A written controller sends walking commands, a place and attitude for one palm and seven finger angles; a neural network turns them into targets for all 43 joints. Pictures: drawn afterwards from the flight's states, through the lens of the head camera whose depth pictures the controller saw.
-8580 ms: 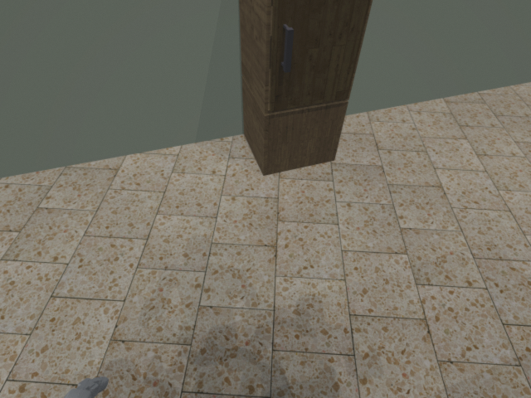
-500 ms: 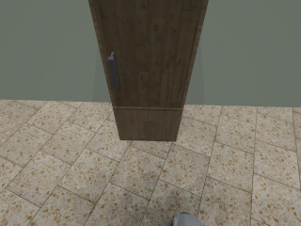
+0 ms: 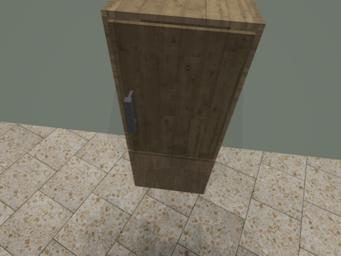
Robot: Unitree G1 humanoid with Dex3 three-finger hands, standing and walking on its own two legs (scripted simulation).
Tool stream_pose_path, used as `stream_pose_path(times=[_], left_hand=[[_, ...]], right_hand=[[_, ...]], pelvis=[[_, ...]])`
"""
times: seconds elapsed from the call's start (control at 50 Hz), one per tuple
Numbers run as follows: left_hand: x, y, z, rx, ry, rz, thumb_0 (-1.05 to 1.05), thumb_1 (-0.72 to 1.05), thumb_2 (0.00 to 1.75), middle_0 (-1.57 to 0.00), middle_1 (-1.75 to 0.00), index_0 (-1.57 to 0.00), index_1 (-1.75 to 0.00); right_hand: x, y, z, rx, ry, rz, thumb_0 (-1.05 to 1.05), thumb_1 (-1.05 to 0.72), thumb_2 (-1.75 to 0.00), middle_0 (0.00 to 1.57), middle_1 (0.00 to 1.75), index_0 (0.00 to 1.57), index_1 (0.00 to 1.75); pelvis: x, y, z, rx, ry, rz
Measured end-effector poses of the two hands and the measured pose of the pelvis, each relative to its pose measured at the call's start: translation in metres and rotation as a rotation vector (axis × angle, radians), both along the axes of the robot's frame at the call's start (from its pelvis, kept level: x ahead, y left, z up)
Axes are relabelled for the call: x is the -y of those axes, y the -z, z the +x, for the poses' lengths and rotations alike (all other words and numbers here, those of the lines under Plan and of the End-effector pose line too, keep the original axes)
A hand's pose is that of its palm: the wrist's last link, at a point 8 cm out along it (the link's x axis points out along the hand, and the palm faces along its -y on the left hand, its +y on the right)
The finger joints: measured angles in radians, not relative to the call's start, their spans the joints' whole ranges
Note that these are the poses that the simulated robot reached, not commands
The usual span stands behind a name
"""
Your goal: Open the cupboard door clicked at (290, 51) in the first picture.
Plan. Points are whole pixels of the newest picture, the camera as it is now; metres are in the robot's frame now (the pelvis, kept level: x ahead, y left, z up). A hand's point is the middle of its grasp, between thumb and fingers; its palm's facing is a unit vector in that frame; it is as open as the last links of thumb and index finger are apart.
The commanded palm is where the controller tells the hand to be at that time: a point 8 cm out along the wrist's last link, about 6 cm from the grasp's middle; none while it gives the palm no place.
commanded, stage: come to a stop and stand still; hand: left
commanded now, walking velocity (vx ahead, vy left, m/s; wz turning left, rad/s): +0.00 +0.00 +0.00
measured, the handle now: (131, 112) +0.59 +0.20 -0.06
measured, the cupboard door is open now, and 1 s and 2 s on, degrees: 0 0 0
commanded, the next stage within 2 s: look again from close up in 1.56 s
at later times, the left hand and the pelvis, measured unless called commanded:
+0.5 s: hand out of the picture +0.08 +0.17 -0.17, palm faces +0.03 -0.96 -0.28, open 7.4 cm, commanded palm none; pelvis +0.03 -0.03 -0.01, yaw -1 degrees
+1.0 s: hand out of the picture +0.00 +0.20 -0.17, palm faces +0.05 -0.98 -0.18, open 7.4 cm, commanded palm none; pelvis -0.01 +0.01 +0.01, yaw -1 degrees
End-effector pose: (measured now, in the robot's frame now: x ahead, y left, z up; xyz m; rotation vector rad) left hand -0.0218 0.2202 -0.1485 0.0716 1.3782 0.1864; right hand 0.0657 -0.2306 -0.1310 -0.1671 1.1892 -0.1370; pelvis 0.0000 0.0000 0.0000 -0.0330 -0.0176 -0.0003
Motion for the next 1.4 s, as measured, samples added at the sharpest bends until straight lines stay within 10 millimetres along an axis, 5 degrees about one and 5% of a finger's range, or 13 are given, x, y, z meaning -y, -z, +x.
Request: stream_pose_path(times=[0.08,0.2,0.44,0.7,0.92,1.08,1.22,1.4], left_hand=[[-0.007,0.014,0.003,-0.075,-0.023,-0.028,0.00,0.91,0.90,-0.20,-0.30,-0.20,-0.30],[-0.009,0.004,0.035,-0.097,0.013,-0.017,0.01,0.91,0.90,-0.20,-0.30,-0.19,-0.30],[-0.005,-0.009,0.090,0.048,0.075,0.127,0.00,0.91,0.90,-0.20,-0.30,-0.19,-0.30],[0.015,-0.025,0.079,0.133,0.057,0.102,0.00,0.90,0.90,-0.20,-0.30,-0.20,-0.30],[-0.023,-0.002,0.020,0.011,0.030,0.033,0.01,0.90,0.90,-0.20,-0.30,-0.20,-0.30],[-0.022,-0.008,0.018,-0.036,0.055,0.015,0.01,0.91,0.90,-0.19,-0.30,-0.19,-0.30],[-0.001,-0.008,0.049,-0.009,0.088,0.053,0.01,0.92,0.90,-0.20,-0.30,-0.19,-0.30],[0.011,-0.010,0.061,0.043,0.057,0.064,0.01,0.94,0.90,-0.20,-0.30,-0.20,-0.30]], right_hand=[[-0.019,0.003,0.032,0.021,-0.023,-0.011,0.00,-0.91,-0.90,0.19,0.30,0.19,0.30],[-0.024,-0.001,0.047,-0.006,0.018,-0.029,-0.01,-0.95,-0.90,0.20,0.30,0.20,0.30],[0.026,0.026,0.030,-0.070,0.083,0.019,0.00,-0.92,-0.90,0.20,0.30,0.20,0.30],[0.037,0.017,-0.030,-0.174,0.053,0.026,0.00,-0.91,-0.90,0.19,0.30,0.19,0.30],[-0.009,0.001,-0.084,-0.175,0.073,-0.014,0.00,-0.91,-0.90,0.19,0.30,0.19,0.30],[-0.037,0.000,-0.115,-0.270,0.108,0.034,0.00,-0.90,-0.90,0.20,0.30,0.20,0.30],[-0.028,0.018,-0.126,-0.334,0.156,0.076,0.00,-0.90,-0.90,0.20,0.30,0.20,0.30],[-0.007,0.017,-0.093,-0.285,0.106,0.049,0.00,-0.90,-0.90,0.20,0.30,0.20,0.30]], pelvis=[[-0.013,0.008,0.026,0.004,0.008,0.018],[-0.018,-0.001,0.042,0.008,0.022,0.034],[0.023,0.010,0.036,0.021,0.037,0.054],[0.028,-0.003,0.006,-0.008,0.010,0.064],[-0.007,-0.004,-0.014,-0.006,0.017,0.029],[-0.009,-0.010,-0.005,-0.026,0.017,0.034],[0.007,-0.001,0.003,-0.021,0.023,0.039],[0.020,-0.003,0.009,-0.012,0.004,0.031]])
